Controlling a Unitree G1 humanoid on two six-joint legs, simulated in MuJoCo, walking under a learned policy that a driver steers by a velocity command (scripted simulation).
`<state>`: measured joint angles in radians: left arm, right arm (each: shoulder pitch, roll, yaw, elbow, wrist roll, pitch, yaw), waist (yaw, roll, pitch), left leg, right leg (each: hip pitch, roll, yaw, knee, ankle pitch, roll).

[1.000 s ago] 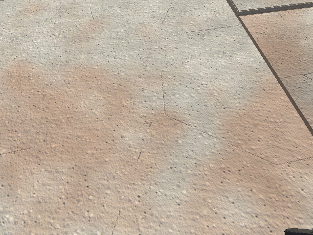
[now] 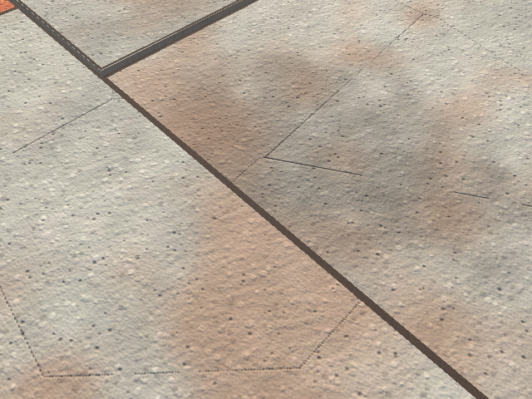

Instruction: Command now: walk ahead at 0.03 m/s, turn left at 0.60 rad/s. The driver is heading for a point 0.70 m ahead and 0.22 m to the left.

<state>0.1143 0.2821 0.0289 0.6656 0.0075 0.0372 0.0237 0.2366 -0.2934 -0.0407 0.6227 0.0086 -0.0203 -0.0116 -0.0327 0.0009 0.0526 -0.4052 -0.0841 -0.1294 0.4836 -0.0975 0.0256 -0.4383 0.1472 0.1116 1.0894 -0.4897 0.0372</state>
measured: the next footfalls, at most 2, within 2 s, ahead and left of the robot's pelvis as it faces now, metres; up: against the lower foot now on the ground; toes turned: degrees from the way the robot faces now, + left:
right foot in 0.18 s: +0.11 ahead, -0.13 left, +0.00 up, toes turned +20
left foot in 0.74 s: +0.00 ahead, +0.13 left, +0.00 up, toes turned +48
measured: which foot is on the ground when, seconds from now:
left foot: down 0.00-0.18, up 0.20-0.72, down 0.74-1.00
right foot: up 0.00-0.16, down 0.18-0.74, up 0.76-1.00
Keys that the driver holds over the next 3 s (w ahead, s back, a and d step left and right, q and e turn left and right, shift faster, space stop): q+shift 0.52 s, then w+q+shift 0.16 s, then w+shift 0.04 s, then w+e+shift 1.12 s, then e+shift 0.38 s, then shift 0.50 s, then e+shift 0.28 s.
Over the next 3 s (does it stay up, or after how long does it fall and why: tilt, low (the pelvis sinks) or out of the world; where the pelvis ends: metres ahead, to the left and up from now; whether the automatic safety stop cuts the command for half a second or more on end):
stays up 1.22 0.45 0.01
